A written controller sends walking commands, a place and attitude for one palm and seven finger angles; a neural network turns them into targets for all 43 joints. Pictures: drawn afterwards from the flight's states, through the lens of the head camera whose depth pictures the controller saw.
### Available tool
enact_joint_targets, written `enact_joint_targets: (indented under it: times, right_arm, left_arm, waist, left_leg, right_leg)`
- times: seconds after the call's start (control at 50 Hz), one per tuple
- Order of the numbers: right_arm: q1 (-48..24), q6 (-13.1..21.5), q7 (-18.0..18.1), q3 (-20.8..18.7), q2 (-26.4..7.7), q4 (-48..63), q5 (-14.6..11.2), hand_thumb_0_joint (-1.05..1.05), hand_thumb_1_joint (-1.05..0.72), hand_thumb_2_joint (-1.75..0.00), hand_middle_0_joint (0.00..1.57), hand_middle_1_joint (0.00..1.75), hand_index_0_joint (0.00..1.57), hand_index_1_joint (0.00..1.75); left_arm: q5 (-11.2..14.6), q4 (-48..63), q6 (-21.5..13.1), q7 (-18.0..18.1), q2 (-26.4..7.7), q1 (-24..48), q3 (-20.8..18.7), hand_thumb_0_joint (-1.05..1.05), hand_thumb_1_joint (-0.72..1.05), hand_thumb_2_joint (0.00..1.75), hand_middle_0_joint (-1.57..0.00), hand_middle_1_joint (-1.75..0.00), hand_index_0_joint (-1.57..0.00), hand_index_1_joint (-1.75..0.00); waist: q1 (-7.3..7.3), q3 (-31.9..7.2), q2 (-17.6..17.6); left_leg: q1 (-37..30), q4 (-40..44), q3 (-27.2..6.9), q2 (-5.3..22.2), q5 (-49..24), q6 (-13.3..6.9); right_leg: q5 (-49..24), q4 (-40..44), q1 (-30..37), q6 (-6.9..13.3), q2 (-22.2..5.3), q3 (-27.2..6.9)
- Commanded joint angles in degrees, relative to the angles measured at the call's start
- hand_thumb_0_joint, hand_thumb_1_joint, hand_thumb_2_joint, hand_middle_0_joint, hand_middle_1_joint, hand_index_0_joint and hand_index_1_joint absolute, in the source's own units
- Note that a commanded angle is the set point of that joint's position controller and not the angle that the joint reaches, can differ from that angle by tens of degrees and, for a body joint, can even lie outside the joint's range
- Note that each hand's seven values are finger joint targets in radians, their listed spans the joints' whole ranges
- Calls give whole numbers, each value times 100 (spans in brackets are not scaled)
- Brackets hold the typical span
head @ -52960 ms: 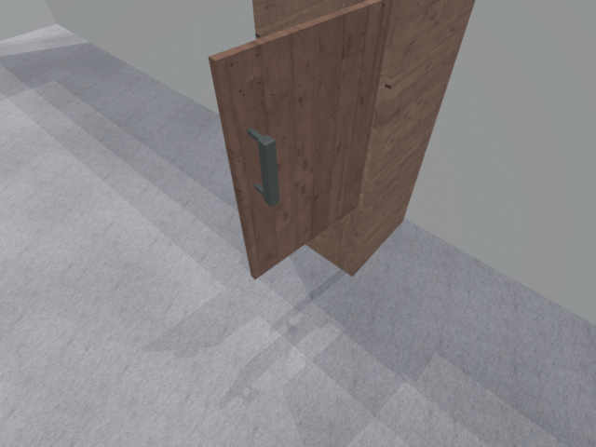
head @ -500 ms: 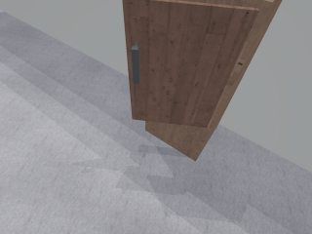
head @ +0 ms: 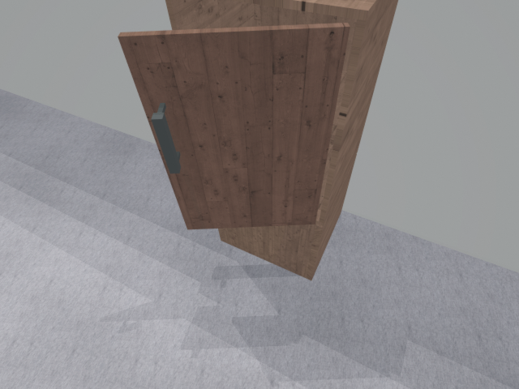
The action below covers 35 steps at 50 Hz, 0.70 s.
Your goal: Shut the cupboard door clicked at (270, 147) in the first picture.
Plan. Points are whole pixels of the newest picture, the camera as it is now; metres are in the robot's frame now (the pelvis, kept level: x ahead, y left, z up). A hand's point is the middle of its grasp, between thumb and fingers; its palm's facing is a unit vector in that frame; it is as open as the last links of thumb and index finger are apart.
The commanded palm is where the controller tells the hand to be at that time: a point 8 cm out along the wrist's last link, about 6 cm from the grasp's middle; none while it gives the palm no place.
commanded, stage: take the last steps up to it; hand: left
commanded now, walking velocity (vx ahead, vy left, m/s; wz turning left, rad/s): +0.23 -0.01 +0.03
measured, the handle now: (168, 139) +0.60 +0.21 +0.04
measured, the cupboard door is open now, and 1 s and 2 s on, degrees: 29 29 29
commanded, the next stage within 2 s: come to a stop and stand still in 0.20 s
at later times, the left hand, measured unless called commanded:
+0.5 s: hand out of the picture +0.13 +0.16 -0.18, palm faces +0.08 -0.98 -0.18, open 7.4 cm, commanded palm none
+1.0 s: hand (185, 387) +0.16 +0.14 -0.15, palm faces +0.10 -0.96 -0.28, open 7.4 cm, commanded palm none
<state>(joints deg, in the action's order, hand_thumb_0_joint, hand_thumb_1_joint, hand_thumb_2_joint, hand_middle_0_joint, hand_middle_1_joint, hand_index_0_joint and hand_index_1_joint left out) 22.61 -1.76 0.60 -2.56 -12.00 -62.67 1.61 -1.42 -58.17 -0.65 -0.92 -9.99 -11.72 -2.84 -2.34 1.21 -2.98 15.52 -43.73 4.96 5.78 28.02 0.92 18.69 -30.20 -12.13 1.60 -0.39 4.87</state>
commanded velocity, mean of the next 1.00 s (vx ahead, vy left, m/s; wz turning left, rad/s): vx -0.05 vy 0.04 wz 0.00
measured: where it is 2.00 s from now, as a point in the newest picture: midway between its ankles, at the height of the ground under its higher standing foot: outside the picture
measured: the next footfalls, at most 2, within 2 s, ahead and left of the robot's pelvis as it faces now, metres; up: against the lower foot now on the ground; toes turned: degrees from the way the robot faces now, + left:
left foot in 0.32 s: +0.22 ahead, +0.11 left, +0.00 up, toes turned +8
right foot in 0.64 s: +0.19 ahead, -0.15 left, +0.00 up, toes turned +2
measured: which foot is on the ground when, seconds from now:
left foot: up 0.00-0.30, down 0.32-0.66, up 0.68-1.00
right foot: down 0.00-0.32, up 0.34-0.62, down 0.64-1.00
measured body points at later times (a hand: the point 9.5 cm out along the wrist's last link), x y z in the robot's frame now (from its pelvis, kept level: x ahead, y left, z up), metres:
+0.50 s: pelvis +0.13 +0.00 +0.00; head +0.17 +0.00 +0.44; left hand +0.13 +0.21 -0.17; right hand +0.22 -0.23 -0.15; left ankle +0.18 +0.10 -0.73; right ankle +0.10 -0.13 -0.71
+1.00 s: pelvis +0.13 -0.05 +0.01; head +0.18 -0.07 +0.46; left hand +0.16 +0.19 -0.13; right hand +0.22 -0.30 -0.15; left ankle +0.06 +0.10 -0.68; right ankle +0.15 -0.15 -0.73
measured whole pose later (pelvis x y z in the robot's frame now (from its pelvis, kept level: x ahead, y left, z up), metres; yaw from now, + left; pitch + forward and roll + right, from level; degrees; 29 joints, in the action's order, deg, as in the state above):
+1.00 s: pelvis +0.13 -0.05 +0.01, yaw +2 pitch +2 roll +3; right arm 7.7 -4.2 1.1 -3.1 -13.8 -57.4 0.5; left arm -1.9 -56.5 0.3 2.4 -9.4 -12.2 -2.1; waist 2.5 4.9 0.7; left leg 18.4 -48.1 -0.1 -0.6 28.0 3.4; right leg 12.2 -26.3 -15.6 1.5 -3.6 1.8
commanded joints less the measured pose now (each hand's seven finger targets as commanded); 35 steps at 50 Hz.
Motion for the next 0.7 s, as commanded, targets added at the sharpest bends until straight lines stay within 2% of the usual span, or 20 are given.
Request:
enact_joint_targets:
  times: [0.0, 0.04, 0.08, 0.14, 0.2, 0.26, 0.28, 0.3, 0.32, 0.34, 0.36, 0.4, 0.44, 0.54, 0.58, 0.6, 0.62, 0.64, 0.66, 0.68]
  right_arm:
    - [-748, 273, -35, -83, -374, 654, -4, 0, -90, -90, 20, 30, 20, 30]
    - [-527, 263, -80, -52, -171, 531, 2, 0, -90, -90, 20, 30, 20, 30]
    - [-440, 237, -92, -25, -45, 510, -5, 0, -90, -90, 20, 30, 20, 30]
    - [-709, 264, -120, 10, 12, 613, -31, 0, -90, -90, 20, 30, 20, 30]
    - [-889, 333, -107, 54, 15, 670, -40, 0, -90, -90, 20, 30, 20, 30]
    - [-38, 442, -30, 26, -182, 374, -2, 0, -90, -90, 20, 30, 20, 30]
    - [533, 497, 27, -27, -540, 218, 41, 0, -90, -90, 20, 30, 20, 30]
    - [835, 492, 103, -80, -945, 175, 60, 0, -90, -90, 20, 30, 20, 30]
    - [697, 406, 172, -29, -946, 182, -17, 0, -90, -90, 20, 30, 20, 30]
    - [102, 380, 231, 62, -781, 305, -21, 0, -90, -90, 20, 30, 20, 30]
    - [-383, 372, 269, 112, -653, 434, -48, 0, -90, -90, 20, 30, 20, 30]
    - [-877, 256, 284, 123, -499, 504, -58, 0, -90, -90, 20, 30, 20, 30]
    - [-1055, 185, 274, 27, -642, 549, -70, 0, -90, -90, 20, 30, 20, 30]
    - [-1516, -2, 193, -186, -878, 805, -37, 0, -90, -90, 20, 30, 20, 30]
    - [-1758, -52, 148, -213, -829, 912, -46, 0, -90, -90, 20, 30, 20, 30]
    - [-1749, -79, 122, -219, -675, 968, -75, 0, -90, -90, 20, 30, 20, 30]
    - [-1560, -108, 82, -200, -364, 1009, -121, 0, -90, -90, 20, 30, 20, 30]
    - [-1513, -160, 39, -202, -270, 1040, -134, 0, -90, -90, 20, 30, 20, 30]
    - [-1561, -219, 30, -214, -258, 1012, -105, 0, -90, -90, 20, 30, 20, 30]
    - [-1554, -227, 32, -199, -256, 977, -71, 0, -90, -90, 20, 30, 20, 30]
  left_arm:
    - [31, -107, -142, 166, -787, -751, -152, 0, 90, 90, -20, -30, -20, -30]
    - [18, -73, -208, 165, -595, -572, -84, 0, 90, 90, -20, -30, -20, -30]
    - [21, -102, -272, 166, -543, -569, -67, 0, 90, 90, -20, -30, -20, -30]
    - [18, -238, -305, 172, -623, -743, -53, 0, 90, 90, -20, -30, -20, -30]
    - [13, -404, -291, 199, -646, -905, -54, 0, 90, 90, -20, -30, -20, -30]
    - [72, -453, -267, 220, -604, -798, -52, 0, 90, 90, -20, -30, -20, -30]
    - [99, -421, -247, 230, -450, -975, -24, 0, 90, 90, -20, -30, -20, -30]
    - [173, -366, -212, 249, -163, -1257, 57, 0, 90, 90, -20, -30, -20, -30]
    - [159, -291, -145, 294, -201, -1139, 127, 0, 90, 90, -20, -30, -20, -30]
    - [141, -313, -65, 342, -130, -1055, 127, 0, 90, 90, -20, -30, -20, -30]
    - [120, -357, 24, 349, -66, -992, 129, 0, 90, 90, -20, -30, -20, -30]
    - [105, -364, 179, 319, -171, -854, 89, 0, 90, 90, -20, -30, -20, -30]
    - [83, -302, 260, 299, -261, -965, 37, 0, 90, 90, -20, -30, -20, -30]
    - [-10, -70, 361, 270, -293, -1106, -97, 0, 90, 90, -20, -30, -20, -30]
    - [-32, 14, 320, 261, -345, -1193, -128, 0, 90, 90, -20, -30, -20, -30]
    - [-61, 88, 262, 268, -542, -1144, -144, 0, 90, 90, -20, -30, -20, -30]
    - [-123, 213, 193, 279, -937, -911, -179, 0, 90, 90, -20, -30, -20, -30]
    - [-92, 321, 149, 255, -1255, -591, -202, 0, 90, 90, -20, -30, -20, -30]
    - [-79, 405, 143, 260, -1240, -371, -171, 0, 90, 90, -20, -30, -20, -30]
    - [-83, 436, 122, 290, -1088, -186, -156, 0, 90, 90, -20, -30, -20, -30]
  waist:
    - [395, 696, 1336]
    - [180, 572, 1025]
    - [81, 451, 903]
    - [141, 420, 728]
    - [221, 304, 891]
    - [-205, -94, 648]
    - [-324, -622, 21]
    - [-267, -1036, -1033]
    - [-201, -941, -940]
    - [38, -521, -601]
    - [158, -239, -720]
    - [256, 192, -620]
    - [315, -54, -332]
    - [448, -325, -418]
    - [580, -264, -333]
    - [559, -208, 183]
    - [448, -119, 1347]
    - [405, 11, 1650]
    - [369, 106, 1161]
    - [269, 184, 1226]
  left_leg:
    - [2358, -1649, -350, 68, -326, -60]
    - [1959, -1471, -224, 73, -707, -14]
    - [1707, -1119, -106, 19, -990, 36]
    - [1576, -318, 43, -52, -1204, 18]
    - [1277, 421, 158, -192, -1261, -77]
    - [-370, 1520, 225, -482, -2446, -193]
    - [-1436, 1629, -574, 158, -3812, -450]
    - [-2379, 1639, -1924, 1392, -5856, -1110]
    - [-1950, 1903, -2156, 1803, -6828, -1479]
    - [-1149, 2088, -1827, 1716, -6614, -1475]
    - [-634, 2289, -1643, 1613, -6125, -1361]
    - [-47, 2517, -1376, 1346, -5054, -1199]
    - [-248, 2381, -1162, 1280, -4788, -1157]
    - [378, 2223, -935, 1217, -3230, -1047]
    - [581, 1824, -712, 890, -2607, -788]
    - [637, 1314, -474, 438, -1971, -508]
    - [786, 484, -23, -362, -788, -129]
    - [607, -637, -120, -681, 418, -3]
    - [547, -1340, -576, -595, 542, -57]
    - [848, -1633, -751, -573, 334, -74]
  right_leg:
    - [-238, 2043, 909, 1030, -1753, -1992]
    - [-1269, 1940, 664, 929, -1488, -1134]
    - [-1974, 1894, 592, 904, -1397, -763]
    - [-2674, 1755, 787, 911, -1377, -661]
    - [-3370, 1386, 1159, 837, -1360, -625]
    - [-3947, 5, 777, 493, -967, -283]
    - [-2870, -1025, 154, 213, -561, -60]
    - [171, -2196, -894, -33, 41, 205]
    - [1876, -2849, -827, -23, 30, -298]
    - [1834, -2699, -638, -78, -196, -618]
    - [1698, -2446, -597, -178, -343, -625]
    - [1366, -1817, -384, -236, -423, -590]
    - [978, -1345, -364, -237, -311, -447]
    - [220, -1409, -81, -173, -91, -245]
    - [-595, -655, 98, -155, -126, -332]
    - [-1246, 42, 5, -41, -392, -856]
    - [-1594, 873, -261, 333, -1248, -2047]
    - [-1825, 1554, -829, 896, -2149, -2650]
    - [-1623, 1623, -1116, 1084, -2134, -2548]
    - [-1832, 1527, -989, 1030, -1932, -2485]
